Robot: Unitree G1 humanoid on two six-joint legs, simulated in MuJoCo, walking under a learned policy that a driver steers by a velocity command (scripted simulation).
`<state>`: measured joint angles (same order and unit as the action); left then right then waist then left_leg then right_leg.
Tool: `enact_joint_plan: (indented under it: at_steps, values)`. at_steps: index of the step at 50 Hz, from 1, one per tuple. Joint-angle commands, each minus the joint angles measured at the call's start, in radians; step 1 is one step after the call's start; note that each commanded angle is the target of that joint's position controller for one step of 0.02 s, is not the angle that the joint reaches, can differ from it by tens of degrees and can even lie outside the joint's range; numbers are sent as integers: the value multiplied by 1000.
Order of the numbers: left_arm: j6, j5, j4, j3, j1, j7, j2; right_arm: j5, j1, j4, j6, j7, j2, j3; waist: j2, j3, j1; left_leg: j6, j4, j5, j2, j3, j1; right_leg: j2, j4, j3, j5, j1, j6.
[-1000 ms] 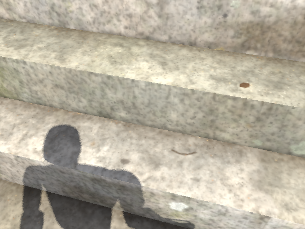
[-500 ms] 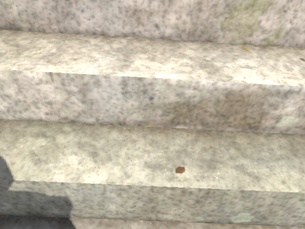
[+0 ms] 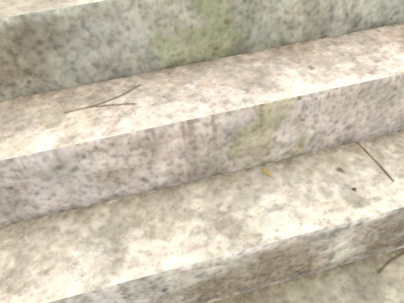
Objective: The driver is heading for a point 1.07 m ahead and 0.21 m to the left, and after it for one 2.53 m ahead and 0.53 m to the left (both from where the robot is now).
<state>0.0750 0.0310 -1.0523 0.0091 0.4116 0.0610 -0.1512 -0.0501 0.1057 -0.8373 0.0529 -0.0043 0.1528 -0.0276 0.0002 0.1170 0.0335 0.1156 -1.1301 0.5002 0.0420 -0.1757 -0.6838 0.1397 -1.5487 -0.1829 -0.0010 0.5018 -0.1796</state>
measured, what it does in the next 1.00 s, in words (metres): climbs, turning left: right foot 0.20 m higher, then left foot 0.21 m higher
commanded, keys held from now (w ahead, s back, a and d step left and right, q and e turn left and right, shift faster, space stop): w+q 0.80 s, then w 0.14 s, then w+e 0.06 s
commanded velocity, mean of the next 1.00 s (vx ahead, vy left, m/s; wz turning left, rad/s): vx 0.50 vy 0.00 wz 0.40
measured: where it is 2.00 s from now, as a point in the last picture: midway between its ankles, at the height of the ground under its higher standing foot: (88, 8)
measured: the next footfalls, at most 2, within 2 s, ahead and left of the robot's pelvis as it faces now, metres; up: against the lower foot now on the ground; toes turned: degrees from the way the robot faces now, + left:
right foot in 0.36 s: +0.38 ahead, -0.18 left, +0.20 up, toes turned +1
left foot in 0.90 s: +0.54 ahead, +0.18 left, +0.41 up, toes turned +33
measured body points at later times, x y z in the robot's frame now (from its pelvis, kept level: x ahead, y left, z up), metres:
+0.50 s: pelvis +0.25 -0.07 +0.20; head +0.24 -0.06 +0.65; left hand +0.40 +0.17 +0.11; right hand +0.31 -0.29 +0.06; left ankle +0.13 +0.06 -0.30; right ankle +0.34 -0.17 -0.44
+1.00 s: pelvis +0.44 +0.07 +0.38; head +0.45 +0.06 +0.83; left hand +0.33 +0.28 +0.23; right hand +0.71 -0.03 +0.28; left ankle +0.51 +0.16 -0.23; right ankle +0.37 -0.16 -0.22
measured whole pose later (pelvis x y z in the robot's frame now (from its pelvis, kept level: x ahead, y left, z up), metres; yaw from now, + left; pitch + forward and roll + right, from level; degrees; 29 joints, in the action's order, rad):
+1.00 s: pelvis +0.44 +0.07 +0.38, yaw +25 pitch +3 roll +0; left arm 0.07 -0.02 -1.05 -0.02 0.38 0.03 -0.17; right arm -0.03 0.07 -0.73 -0.02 0.03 0.19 -0.04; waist -0.05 0.06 -0.02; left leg 0.14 -1.31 0.52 -0.03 -0.18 -0.85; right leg -0.14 -1.28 -0.03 0.03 0.37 -0.04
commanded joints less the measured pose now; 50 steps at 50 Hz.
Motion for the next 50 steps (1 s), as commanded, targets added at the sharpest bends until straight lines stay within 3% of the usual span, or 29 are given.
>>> enact_joint_plan:
  at_steps: [1,2,6,9,12,14,15,16,17,19,20,21,22,23,24,26,29,30,33,37,40,41,43,45,46,47,48,49,50]
  values:
    - [52,17,353,51,-356,57,103,0,180,-206,-11,-4,-177,-38,62,-183,-73,137,709,152,-257,790,195,-23,-771,-94,-119,656,-45]
    - [52,1,338,70,-263,53,137,-5,146,-227,1,11,-215,-48,110,-197,-140,94,685,14,-216,621,142,-45,-783,-97,-93,679,-54]
    - [48,-17,383,119,-265,5,107,-2,52,-206,3,54,-86,-37,57,-191,-229,54,787,-297,-137,230,-46,-118,-563,29,31,662,12]
    - [38,4,432,140,-410,-33,103,22,234,-232,19,45,-7,-30,-46,-125,-136,115,859,-268,-170,332,100,-217,-668,212,55,787,92]
    - [60,-14,522,166,-644,-26,134,31,509,-261,-9,9,18,-7,-74,-92,46,97,843,-276,-224,483,541,-293,-527,223,-98,1094,145]
    - [71,-8,632,184,-866,-17,167,39,634,-270,-29,-23,3,6,-88,-92,128,112,924,-357,-273,537,566,-315,-317,229,-164,1041,166]
    - [77,10,697,221,-972,-9,204,75,587,-253,-38,-52,49,32,-130,-61,111,125,1127,-479,-276,477,332,-299,12,293,-407,643,153]
    - [69,-9,689,201,-895,-15,176,73,560,-264,-32,-61,78,34,-185,13,27,124,1118,-800,-244,400,243,-236,192,359,-486,245,142]
    - [66,-26,646,132,-770,-32,88,45,619,-286,6,-37,90,34,-238,182,-21,140,1023,-1488,-240,371,371,-119,206,452,-485,-11,118]
    - [50,1,479,-3,-183,-40,-181,29,294,-208,49,-24,260,84,-350,367,-339,96,521,-2132,-245,343,524,-224,336,68,-540,-267,24]
    - [36,34,414,-47,-22,-49,-292,41,267,-155,74,2,177,87,28,504,-323,78,159,-1807,-132,309,188,-447,682,-431,-568,-571,-89]
    - [-1,56,339,-69,111,-66,-340,26,224,-135,92,33,37,62,338,558,-322,47,-317,-606,36,388,-71,-608,1164,-922,-635,-715,-188]
    - [-22,18,296,-54,3,-78,-249,21,123,-79,91,78,-34,56,255,438,-268,23,-840,-473,32,502,-239,-634,1236,-980,-845,-534,-132]
    - [-41,-7,255,-19,-150,-92,-141,32,-40,51,69,94,-116,26,227,188,-162,34,-1052,-415,7,445,-403,-609,1202,-761,-880,-321,-73]
    - [-47,5,183,17,-235,-90,14,32,-69,126,49,95,-143,4,151,-20,-59,59,-1117,-406,-22,396,-514,-579,1110,-471,-830,-125,-15]
    - [-33,26,79,38,-281,-66,142,52,74,117,13,87,-116,-6,33,-128,75,98,-1064,-482,-65,372,-451,-482,1063,-40,-512,38,126]
    - [-26,34,60,22,-288,-43,71,69,111,114,-18,49,-122,-32,23,-165,120,63,-1027,-555,-51,348,-498,-460,1178,259,-223,51,120]
    - [-24,57,50,25,-270,-40,46,72,81,104,-34,32,-123,-36,43,-167,107,44,-1201,-543,-28,314,-546,-482,1223,259,-208,36,83]
    - [-29,49,37,35,-183,-49,9,63,5,155,-42,15,-113,-52,36,-182,83,20,-1337,-507,-24,314,-773,-479,1267,329,-130,-123,92]
    - [-25,23,50,11,-45,-66,-105,66,-210,261,-21,22,-45,-56,41,-134,-7,-17,-982,-533,-90,192,-830,-453,1345,428,-214,-295,92]
    - [-30,8,30,-19,64,-100,-177,63,-377,356,-39,40,-46,-80,95,-108,-74,-31,-738,-398,-184,49,-739,-486,1542,436,-130,-394,51]
    - [-41,-20,1,-36,98,-116,-208,71,-456,382,-44,53,-109,-110,161,-103,-85,-2,-592,-254,-232,54,-607,-511,1634,440,-14,-406,35]
    - [-36,-54,-20,-30,96,-103,-227,77,-374,350,-34,71,-48,-81,116,-18,-21,65,-364,-95,-74,-129,-110,-457,1496,563,935,-358,-1]
    - [-14,-47,-11,-38,102,-97,-293,35,-46,274,-39,64,85,-13,331,178,123,124,-150,111,44,-48,117,-510,1140,489,1731,-623,-17]
    - [8,-35,41,-54,23,-87,-332,23,129,239,-49,67,195,35,282,285,196,167,33,-46,-15,240,357,-487,908,405,1589,-507,19]
    - [35,-37,90,-49,16,-48,-256,16,275,172,-79,35,297,75,-7,366,175,268,428,180,-201,811,606,-345,589,337,1076,-136,57]
    - [44,-43,76,-55,-81,-20,-168,17,319,101,-101,11,363,105,-177,411,148,263,915,470,-342,1275,688,-130,33,190,24,114,124]
    - [48,-58,141,-57,-204,2,-62,2,284,67,-85,7,287,71,-148,340,97,99,927,422,-393,1276,567,-109,-425,-63,-20,260,104]
    - [43,-57,249,-27,-351,6,32,1,218,26,-73,24,163,35,-117,172,44,48,817,370,-388,1063,394,-98,-629,-84,-28,405,74]
Keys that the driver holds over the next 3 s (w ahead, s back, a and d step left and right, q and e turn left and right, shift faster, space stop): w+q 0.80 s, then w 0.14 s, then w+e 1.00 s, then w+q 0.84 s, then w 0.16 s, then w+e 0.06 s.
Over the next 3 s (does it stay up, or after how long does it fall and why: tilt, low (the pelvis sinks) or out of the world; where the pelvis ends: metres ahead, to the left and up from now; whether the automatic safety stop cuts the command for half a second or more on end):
stays up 1.40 0.30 0.90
